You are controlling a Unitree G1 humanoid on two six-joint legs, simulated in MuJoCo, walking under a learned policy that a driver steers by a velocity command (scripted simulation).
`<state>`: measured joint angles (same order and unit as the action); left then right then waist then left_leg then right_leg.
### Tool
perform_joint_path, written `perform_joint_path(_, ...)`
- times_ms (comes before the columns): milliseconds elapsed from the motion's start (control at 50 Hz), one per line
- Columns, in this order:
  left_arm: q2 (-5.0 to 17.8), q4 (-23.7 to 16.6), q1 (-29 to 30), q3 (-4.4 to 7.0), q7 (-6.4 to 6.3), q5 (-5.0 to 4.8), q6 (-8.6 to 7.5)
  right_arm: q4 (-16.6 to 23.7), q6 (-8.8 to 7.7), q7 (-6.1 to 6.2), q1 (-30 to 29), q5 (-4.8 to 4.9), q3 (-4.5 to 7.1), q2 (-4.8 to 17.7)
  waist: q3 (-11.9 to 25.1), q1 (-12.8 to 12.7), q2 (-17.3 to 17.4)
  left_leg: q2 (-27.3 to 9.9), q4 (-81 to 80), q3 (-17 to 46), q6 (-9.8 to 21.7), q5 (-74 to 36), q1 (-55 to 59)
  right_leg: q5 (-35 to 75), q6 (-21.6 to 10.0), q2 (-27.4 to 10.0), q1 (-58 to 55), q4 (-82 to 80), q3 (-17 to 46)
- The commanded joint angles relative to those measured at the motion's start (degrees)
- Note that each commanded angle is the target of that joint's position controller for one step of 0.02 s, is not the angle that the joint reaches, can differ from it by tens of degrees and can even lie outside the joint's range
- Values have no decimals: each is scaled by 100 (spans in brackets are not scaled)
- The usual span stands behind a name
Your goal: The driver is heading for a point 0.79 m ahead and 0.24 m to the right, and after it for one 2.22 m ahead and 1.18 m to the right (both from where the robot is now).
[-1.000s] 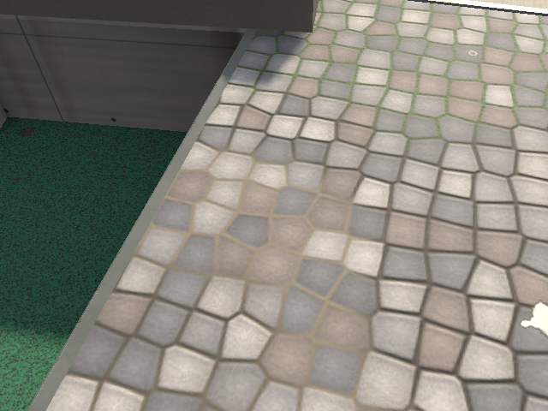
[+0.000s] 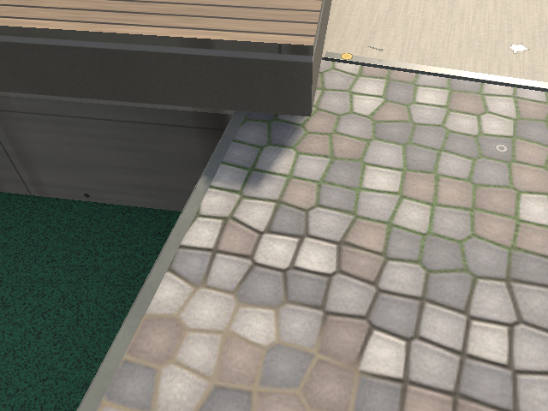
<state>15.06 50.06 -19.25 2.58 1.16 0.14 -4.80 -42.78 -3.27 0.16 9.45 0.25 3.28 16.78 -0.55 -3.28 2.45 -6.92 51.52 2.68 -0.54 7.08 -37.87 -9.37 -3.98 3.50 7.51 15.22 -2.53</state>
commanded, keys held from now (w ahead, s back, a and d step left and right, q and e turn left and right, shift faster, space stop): w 0.14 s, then w+e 0.86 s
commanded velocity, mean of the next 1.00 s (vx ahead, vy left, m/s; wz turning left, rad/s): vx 0.50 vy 0.00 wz -0.38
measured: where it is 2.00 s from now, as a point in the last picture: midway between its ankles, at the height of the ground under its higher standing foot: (430, 255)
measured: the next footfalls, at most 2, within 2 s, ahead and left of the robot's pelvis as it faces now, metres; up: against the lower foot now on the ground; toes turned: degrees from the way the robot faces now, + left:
left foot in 0.26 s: +0.32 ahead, +0.17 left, +0.00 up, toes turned +0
right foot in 0.80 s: +0.55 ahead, -0.13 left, +0.00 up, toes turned -22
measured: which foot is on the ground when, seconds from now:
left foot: up 0.00-0.24, down 0.26-0.82, up 0.84-1.00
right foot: down 0.00-0.26, up 0.28-0.78, down 0.80-1.00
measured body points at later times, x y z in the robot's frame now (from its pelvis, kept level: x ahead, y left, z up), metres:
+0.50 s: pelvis +0.27 +0.07 +0.00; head +0.29 +0.08 +0.45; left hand +0.42 +0.34 -0.12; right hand +0.31 -0.21 -0.12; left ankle +0.28 +0.16 -0.75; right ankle +0.30 -0.10 -0.67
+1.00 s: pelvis +0.52 -0.05 -0.01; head +0.55 -0.07 +0.44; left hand +0.71 +0.17 -0.12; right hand +0.55 -0.36 -0.11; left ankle +0.61 +0.12 -0.67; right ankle +0.52 -0.12 -0.75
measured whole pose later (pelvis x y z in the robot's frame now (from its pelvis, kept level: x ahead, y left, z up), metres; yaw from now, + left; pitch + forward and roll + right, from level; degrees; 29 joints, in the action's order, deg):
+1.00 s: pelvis +0.52 -0.05 -0.01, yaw -26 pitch +1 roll +1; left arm 15.5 43.8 -16.1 4.6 1.2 -0.4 -2.8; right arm -44.6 -5.8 0.5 7.1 0.0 4.5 17.0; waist -3.6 -1.8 1.1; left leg -6.0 62.0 3.1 -1.6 18.3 -31.9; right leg -9.8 -5.9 5.6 15.3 24.3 1.8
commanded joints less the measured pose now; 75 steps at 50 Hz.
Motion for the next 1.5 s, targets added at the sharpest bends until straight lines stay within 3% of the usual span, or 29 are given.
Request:
perform_joint_path(20,965,-327,237,212,-76,-47,-77,354,-77,-37,-304,-2,15,169,-119,100,-562,-13,-915,-36,-45,-969,-3,1098,-816,-1417,48,-836,827)
perform_joint_path(160,1096,31,-372,263,-133,-154,112,702,-194,-222,-1346,64,-3,203,-406,-185,-586,234,-2092,-105,157,-841,-29,1244,-683,-1801,-915,-415,896)
perform_joint_path(220,1214,33,-161,309,-176,-180,192,575,-250,-236,-720,43,116,453,-55,302,-721,509,-2413,-244,356,-336,1106,2437,-512,-1776,-959,365,967)
perform_joint_path(240,1104,-10,-65,268,-181,-167,224,319,-255,-200,93,18,257,691,505,706,-556,613,-2510,-369,505,-539,2359,2989,-348,-1464,-667,1279,755)
perform_joint_path(260,804,-154,-38,149,-182,-64,220,106,-245,-143,1151,-62,389,1069,1402,1108,-170,-185,-2197,393,816,-821,4217,1912,-129,-1107,417,2841,538)
perform_joint_path(280,82,-208,-886,-65,-140,-33,122,-18,-185,-129,1536,-32,481,1511,2272,794,1280,-1653,-2512,2799,1656,9,6378,-1752,293,-142,2705,4935,260)
perform_joint_path(300,559,-83,-659,47,-113,-172,51,19,-161,-129,1651,10,376,1002,2451,1048,1003,-1720,-3127,3684,1699,1194,6182,-2376,269,-260,3296,5769,1005)
perform_joint_path(320,946,-278,-44,179,-110,-315,24,51,-180,-114,1194,-2,285,754,1399,1013,651,-1505,-3344,2879,1425,1440,5357,-1926,205,-529,3687,5982,992)
perform_joint_path(360,871,-388,415,221,-151,-227,58,73,-209,-123,424,-67,180,373,463,671,339,-1095,-3772,1673,1194,843,3828,-1042,207,-947,3378,5585,836)
perform_joint_path(440,443,-312,206,249,-172,-236,326,-84,-348,-94,96,-76,208,251,32,265,268,-880,-4362,449,1078,-174,2888,-449,289,-1163,2809,5151,912)
perform_joint_path(540,366,-539,812,256,-93,-170,346,-267,-334,29,223,-148,293,466,-200,329,63,-753,-4474,-576,1051,-1000,3152,785,374,-1089,3218,3840,896)
perform_joint_path(700,303,-1145,2069,158,180,-128,318,-591,-103,105,830,55,409,831,-598,735,-28,-1037,-4140,-1332,870,-1520,4264,625,100,-932,3276,2227,95)
perform_joint_path(740,442,-1218,1905,232,212,-137,334,-577,-26,114,732,106,447,985,-339,527,147,-1049,-3510,-1503,757,-3278,4465,66,-99,-624,2727,2157,-230)
perform_joint_path(780,790,-1008,833,447,201,-157,330,-522,79,136,582,129,472,1108,324,-142,239,-860,-1849,-1709,554,-4658,4266,-207,-414,-113,1241,1936,-517)
perform_joint_path(800,1183,-737,-148,657,125,-161,345,-475,82,160,577,104,421,1012,824,-600,0,-631,-428,-1786,316,-3889,3336,95,-651,-25,-371,1610,-235)
perform_joint_path(820,1876,-655,-486,811,23,-194,357,-208,-9,131,919,-153,214,327,1251,-278,-1424,95,1675,-1692,-70,396,928,-56,-1438,-1466,-2327,1509,2330)
perform_joint_path(840,1839,-878,-443,720,68,-145,249,-32,-257,63,813,-44,99,204,2101,-165,-1415,941,2787,-283,-151,2866,-350,-1076,-2216,-2284,-3157,424,5019)
perform_joint_path(860,1347,-850,-409,577,105,-93,174,121,-424,-1,45,219,204,626,1598,-446,-828,625,2894,173,-9,2416,-956,-879,-1832,-2152,-2912,114,4428)
perform_joint_path(880,1164,-867,-152,524,96,-103,120,178,-500,-15,-112,272,197,622,986,-286,-739,388,2524,121,100,1921,-1019,-483,-1623,-1945,-2202,160,3632)
perform_joint_path(940,745,-1137,752,370,21,-31,95,15,-385,50,109,-28,298,707,401,355,-473,-49,1423,168,-1,1178,173,799,-1297,-1408,-193,-40,2433)
perform_joint_path(1080,1006,-1112,326,431,-182,-112,95,362,-205,10,-838,-61,113,229,109,116,-628,371,-1135,-35,-369,-708,633,1034,-978,-874,799,-110,1597)
perform_joint_path(1180,1006,-994,-71,436,-203,-168,193,672,-306,-108,-1405,60,139,429,65,-87,-747,623,-2110,149,-272,-905,897,284,-843,-1099,430,372,2209)
perform_joint_path(1260,815,-1099,70,384,-232,-110,263,552,-431,-128,-541,48,299,719,340,411,-987,692,-2661,6,116,-293,2183,428,-558,-899,360,1320,2528)
perform_joint_path(1280,504,-1199,150,268,-219,-68,240,488,-468,-85,216,-76,381,951,969,777,-692,7,-2508,592,450,-201,3492,245,-326,-585,875,2557,2170)
perform_joint_path(1300,183,-1355,-471,170,-247,-176,200,367,-417,-62,1003,-217,502,1432,1910,703,766,-1344,-2788,2868,1346,790,5597,-1317,145,210,2715,4550,1290)
perform_joint_path(1320,542,-1382,-561,181,-250,-228,180,287,-375,-121,1159,-65,451,1165,1909,708,1522,-1777,-3318,4438,1607,2199,5816,-2529,246,-11,3784,5647,1218)
perform_joint_path(1340,976,-1341,-242,305,-241,-208,220,380,-357,-117,864,23,313,693,1146,787,825,-1574,-3492,3798,1363,2800,5184,-2054,281,-307,4088,6092,1316)
perform_joint_path(1380,982,-1517,425,348,-215,-79,303,401,-279,-94,313,-35,219,461,247,627,243,-1128,-3624,2298,1083,1588,3750,-1322,314,-654,3851,5879,1055)
perform_joint_path(1500,508,-1662,554,255,-121,-109,405,186,-332,-57,269,-74,250,593,40,374,267,-852,-4218,583,1214,-180,2957,-480,456,-1022,3461,4890,906)
Keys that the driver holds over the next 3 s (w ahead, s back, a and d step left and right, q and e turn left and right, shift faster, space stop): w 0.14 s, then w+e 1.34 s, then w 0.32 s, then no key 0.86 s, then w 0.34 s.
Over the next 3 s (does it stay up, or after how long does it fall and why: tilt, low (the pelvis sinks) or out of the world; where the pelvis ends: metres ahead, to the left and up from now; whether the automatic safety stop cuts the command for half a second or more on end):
stays up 1.07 -0.43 -0.02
